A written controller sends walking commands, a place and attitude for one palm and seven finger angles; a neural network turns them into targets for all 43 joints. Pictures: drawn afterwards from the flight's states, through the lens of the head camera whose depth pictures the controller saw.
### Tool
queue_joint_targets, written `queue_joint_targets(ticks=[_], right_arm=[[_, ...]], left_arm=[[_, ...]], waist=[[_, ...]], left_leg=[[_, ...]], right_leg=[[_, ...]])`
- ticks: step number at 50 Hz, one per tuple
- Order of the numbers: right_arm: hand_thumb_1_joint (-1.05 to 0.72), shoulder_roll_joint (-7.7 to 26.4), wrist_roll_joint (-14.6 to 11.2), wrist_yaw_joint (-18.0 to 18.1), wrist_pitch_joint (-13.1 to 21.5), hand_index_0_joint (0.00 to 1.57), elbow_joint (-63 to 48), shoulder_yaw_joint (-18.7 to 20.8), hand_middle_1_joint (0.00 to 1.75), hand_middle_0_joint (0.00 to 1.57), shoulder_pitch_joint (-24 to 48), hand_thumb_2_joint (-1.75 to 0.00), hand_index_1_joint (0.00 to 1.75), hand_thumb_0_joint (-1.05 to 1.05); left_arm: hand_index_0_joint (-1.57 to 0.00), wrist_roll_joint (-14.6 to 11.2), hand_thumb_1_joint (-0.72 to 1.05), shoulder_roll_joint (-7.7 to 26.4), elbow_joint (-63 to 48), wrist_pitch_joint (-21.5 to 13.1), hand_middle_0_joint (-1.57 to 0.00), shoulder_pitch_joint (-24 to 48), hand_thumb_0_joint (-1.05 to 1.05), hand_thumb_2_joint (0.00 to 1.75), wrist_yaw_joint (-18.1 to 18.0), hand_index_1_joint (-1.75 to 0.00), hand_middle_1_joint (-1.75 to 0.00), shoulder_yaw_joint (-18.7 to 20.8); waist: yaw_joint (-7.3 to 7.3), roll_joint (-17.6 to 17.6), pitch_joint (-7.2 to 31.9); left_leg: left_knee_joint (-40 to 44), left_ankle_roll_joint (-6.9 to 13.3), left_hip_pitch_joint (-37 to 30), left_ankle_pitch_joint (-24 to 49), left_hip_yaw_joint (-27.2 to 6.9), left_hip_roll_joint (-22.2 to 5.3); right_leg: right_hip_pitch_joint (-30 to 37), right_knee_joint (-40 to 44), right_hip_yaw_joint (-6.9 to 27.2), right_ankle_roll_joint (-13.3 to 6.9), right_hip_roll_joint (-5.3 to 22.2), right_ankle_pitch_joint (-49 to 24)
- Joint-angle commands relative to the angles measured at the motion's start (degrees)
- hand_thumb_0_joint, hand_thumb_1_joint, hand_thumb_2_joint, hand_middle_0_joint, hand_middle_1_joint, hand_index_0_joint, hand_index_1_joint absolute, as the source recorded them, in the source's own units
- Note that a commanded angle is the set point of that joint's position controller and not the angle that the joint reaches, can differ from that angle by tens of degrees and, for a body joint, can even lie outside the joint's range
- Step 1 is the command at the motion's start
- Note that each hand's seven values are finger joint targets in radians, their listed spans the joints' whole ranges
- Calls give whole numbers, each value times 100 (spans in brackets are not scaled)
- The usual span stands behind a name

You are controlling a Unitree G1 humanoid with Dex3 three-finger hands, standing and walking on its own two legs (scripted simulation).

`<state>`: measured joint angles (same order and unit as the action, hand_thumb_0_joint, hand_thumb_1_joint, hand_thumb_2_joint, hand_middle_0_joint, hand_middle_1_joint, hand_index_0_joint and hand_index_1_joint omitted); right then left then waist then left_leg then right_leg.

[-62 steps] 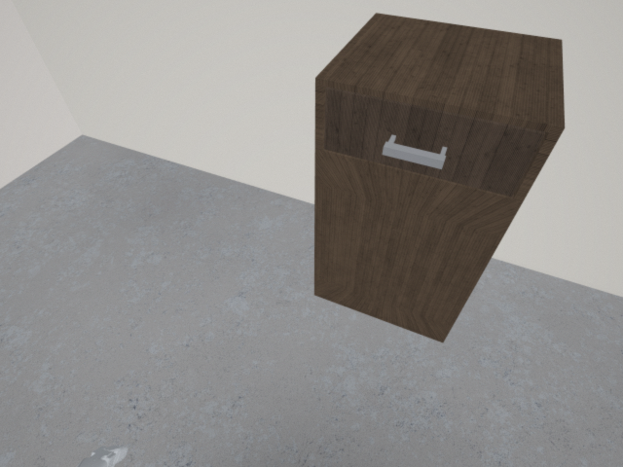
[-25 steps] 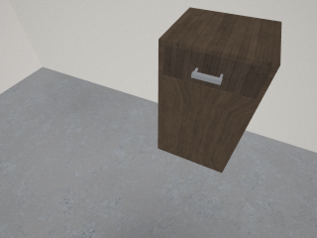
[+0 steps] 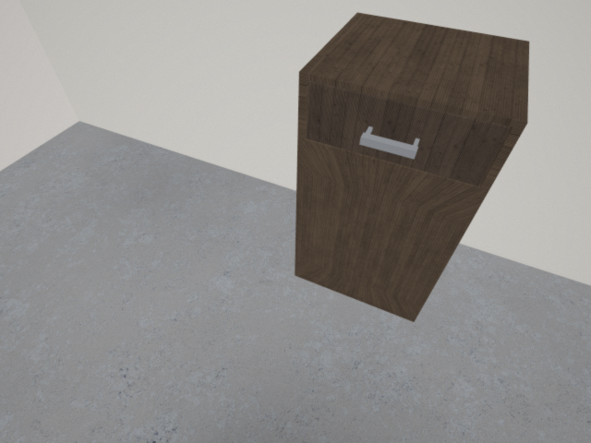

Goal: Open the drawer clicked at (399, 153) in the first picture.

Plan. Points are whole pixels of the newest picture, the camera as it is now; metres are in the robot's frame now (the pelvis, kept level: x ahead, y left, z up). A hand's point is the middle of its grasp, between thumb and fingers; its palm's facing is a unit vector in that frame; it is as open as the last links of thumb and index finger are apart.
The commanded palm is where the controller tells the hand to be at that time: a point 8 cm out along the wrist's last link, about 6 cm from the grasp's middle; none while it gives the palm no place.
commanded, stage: look at it before walking up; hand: left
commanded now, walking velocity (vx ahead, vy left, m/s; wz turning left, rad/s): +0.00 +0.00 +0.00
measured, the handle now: (390, 140) +0.75 -0.18 -0.01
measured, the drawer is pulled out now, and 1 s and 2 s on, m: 0.00 0.00 0.00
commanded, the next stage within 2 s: turn to face it in 0.20 s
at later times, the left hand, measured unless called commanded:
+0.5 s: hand out of the picture +0.08 +0.24 -0.16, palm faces -0.05 -0.94 -0.33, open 7.4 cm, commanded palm none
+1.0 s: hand out of the picture +0.09 +0.21 -0.19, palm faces -0.21 -0.96 -0.21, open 7.4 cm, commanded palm none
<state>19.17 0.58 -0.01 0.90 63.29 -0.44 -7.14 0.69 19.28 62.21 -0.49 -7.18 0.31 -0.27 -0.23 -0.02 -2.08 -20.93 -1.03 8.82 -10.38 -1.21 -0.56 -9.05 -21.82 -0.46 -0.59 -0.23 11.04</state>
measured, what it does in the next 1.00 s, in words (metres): lifts its right foot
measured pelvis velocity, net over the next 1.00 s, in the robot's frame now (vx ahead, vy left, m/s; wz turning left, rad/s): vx -0.03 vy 0.03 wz -0.24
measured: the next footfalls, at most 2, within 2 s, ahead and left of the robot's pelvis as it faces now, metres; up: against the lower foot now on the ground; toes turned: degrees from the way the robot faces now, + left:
right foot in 1.24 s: -0.05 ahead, -0.10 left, +0.00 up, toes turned -22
left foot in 1.56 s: +0.14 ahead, +0.08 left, +0.00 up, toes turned -14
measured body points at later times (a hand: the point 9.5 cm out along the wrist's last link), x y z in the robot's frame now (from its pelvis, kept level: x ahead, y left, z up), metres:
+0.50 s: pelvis +0.01 +0.00 +0.00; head +0.02 +0.00 +0.45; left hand +0.08 +0.29 -0.14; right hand +0.09 -0.29 -0.14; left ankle +0.01 +0.13 -0.75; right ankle +0.01 -0.11 -0.75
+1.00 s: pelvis -0.03 +0.03 -0.01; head +0.01 +0.04 +0.43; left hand +0.10 +0.26 -0.17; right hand -0.03 -0.23 -0.15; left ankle +0.00 +0.14 -0.75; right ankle -0.02 -0.10 -0.71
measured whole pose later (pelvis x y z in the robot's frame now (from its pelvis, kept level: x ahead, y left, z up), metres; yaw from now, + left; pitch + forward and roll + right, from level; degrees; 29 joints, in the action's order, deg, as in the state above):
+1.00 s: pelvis -0.03 +0.03 -0.01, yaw -13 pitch +0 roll +0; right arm 11.1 1.0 2.1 -0.1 54.3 1.9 -12.5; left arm 1.4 13.3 53.4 4.2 -11.2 0.1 3.7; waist -0.9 2.7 -3.3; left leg -32.1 0.8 15.4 -17.0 3.5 -1.3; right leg -27.3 -50.3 6.4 1.2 -4.3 23.2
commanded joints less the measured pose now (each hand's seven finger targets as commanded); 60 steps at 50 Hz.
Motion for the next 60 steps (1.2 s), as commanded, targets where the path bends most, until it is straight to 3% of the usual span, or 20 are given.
queue_joint_targets(ticks=[1,18,21,31,33,35,36,37,40,42,44,45,46,47,48,49,50,52,57,60], right_arm=[[-90,1180,-7,73,111,20,-335,247,30,20,253,-90,30,0],[-90,1187,-9,102,102,20,-342,264,30,20,251,-90,30,0],[-90,496,5,133,-18,20,-357,184,30,20,-102,-90,30,0],[-90,559,18,196,-145,20,-1060,469,30,20,-123,-90,30,0],[-90,429,11,187,-151,20,-1155,496,30,20,-106,-90,30,0],[-90,96,-14,179,-180,20,-1236,468,30,20,-162,-90,30,0],[-90,33,-16,179,-194,20,-1281,454,30,20,-32,-90,30,0],[-90,47,-21,189,-170,20,-1300,458,30,20,0,-90,30,0],[-90,-131,-58,209,-116,20,-1207,434,30,20,-341,-90,30,0],[-90,-201,-66,226,-102,20,-1128,426,30,20,-628,-90,30,0],[-90,-208,-62,256,-49,20,-995,433,30,20,-1116,-90,30,0],[-90,56,-26,275,-2,20,-1006,471,30,20,-1222,-90,30,0],[-90,511,48,269,6,20,-1128,558,30,20,-1059,-90,30,0],[-90,526,63,256,-13,20,-1229,557,30,20,-815,-90,30,0],[-90,338,79,267,3,20,-1273,514,30,20,-614,-90,30,0],[-90,241,98,272,10,20,-1299,470,30,20,-453,-90,30,0],[-90,210,108,265,12,20,-1312,454,30,20,-284,-90,30,0],[-90,175,118,256,-3,20,-1248,454,30,20,-385,-90,30,0],[-90,298,122,230,-62,20,-912,518,30,20,-1050,-90,30,0],[-90,360,92,188,-89,20,-840,543,30,20,-1081,-90,30,0]], left_arm=[[-20,-7,90,1203,-366,-122,-20,199,0,90,-88,-30,-30,240],[-20,-1,90,1225,-370,-97,-20,201,0,90,-84,-30,-30,260],[-20,-1,90,603,-403,93,-20,-127,0,90,-114,-30,-30,183],[-20,63,90,438,-1080,257,-20,-496,0,90,-27,-30,-30,377],[-20,90,90,467,-1142,234,-20,-596,0,90,-35,-30,-30,418],[-20,104,90,729,-1172,202,-20,-734,0,90,-82,-30,-30,494],[-20,89,90,812,-1174,203,-20,-888,0,90,-121,-30,-30,545],[-20,86,90,743,-1172,202,-20,-909,0,90,-162,-30,-30,576],[-20,112,90,575,-1326,204,-20,-555,0,90,-211,-30,-30,595],[-20,92,90,535,-1360,226,-20,-450,0,90,-198,-30,-30,601],[-20,45,90,387,-1407,256,-20,-299,0,90,-176,-30,-30,579],[-20,16,90,156,-1499,277,-20,-252,0,90,-147,-30,-30,536],[-20,-6,90,-150,-1592,288,-20,-271,0,90,-76,-30,-30,492],[-20,50,90,-34,-1590,313,-20,-214,0,90,-79,-30,-30,543],[-20,102,90,64,-1493,326,-20,-220,0,90,-67,-30,-30,602],[-20,107,90,20,-1397,332,-20,-338,0,90,-29,-30,-30,625],[-20,94,90,-103,-1317,341,-20,-498,0,90,6,-30,-30,595],[-20,61,90,-282,-1264,361,-20,-561,0,90,39,-30,-30,526],[-20,44,90,-445,-1299,287,-20,-289,0,90,27,-30,-30,407],[-20,69,90,-277,-1067,205,-20,-821,0,90,81,-30,-30,444]], waist=[[27,-25,390],[17,-28,442],[-12,38,400],[64,-267,349],[101,131,486],[127,1120,515],[298,1348,400],[299,1162,431],[60,771,736],[-50,764,806],[-267,600,832],[-318,-133,747],[-249,-1484,431],[-206,-1450,214],[-88,-1079,143],[31,-747,5],[144,-643,-20],[93,-890,84],[-195,-1046,245],[6,-652,572]], left_leg=[[317,233,-107,492,-516,-589],[242,216,-316,750,-409,-640],[-75,105,-252,692,-96,-668],[-503,342,331,-253,-65,-1101],[-1015,242,521,-486,169,-878],[-2168,-26,1163,-1323,587,-198],[-2869,-83,1593,-1946,383,-31],[-3294,-56,1827,-2038,74,-100],[-2721,-57,1439,-1864,-5,-183],[-1731,-54,836,-1320,166,-37],[-553,7,-248,-560,224,-62],[33,266,-681,-724,-527,-715],[677,792,-552,-582,-1829,-1934],[893,1155,258,-607,-2055,-2452],[800,1284,599,-290,-1962,-2321],[684,1232,772,-157,-1460,-2045],[549,1100,687,90,-911,-1745],[340,996,402,534,-378,-1489],[-83,980,-79,1719,-297,-1654],[-656,564,370,78,-16,-1508]], right_leg=[[35,417,665,-121,716,-367],[46,343,703,-140,694,-861],[-210,11,811,-68,668,-1206],[-1034,-1169,936,-69,203,-732],[-944,-940,1304,-176,388,-819],[-674,-53,2643,-612,1179,-788],[-483,344,3186,-966,1494,-914],[-223,289,3263,-1197,1536,-1343],[-157,-176,2658,-1108,1271,-2033],[-467,-236,2590,-920,1073,-1740],[-1138,-518,2191,-513,674,-1042],[-1887,-1068,1748,-242,181,-203],[-2572,-2250,799,85,-509,1202],[-2390,-3404,544,224,-309,1813],[-2285,-4082,643,248,-177,1754],[-2216,-4396,586,266,-81,1562],[-2203,-4308,444,281,-20,1411],[-1953,-3659,121,307,36,1375],[-1195,-1862,-287,226,20,1404],[100,-238,-416,88,-63,556]])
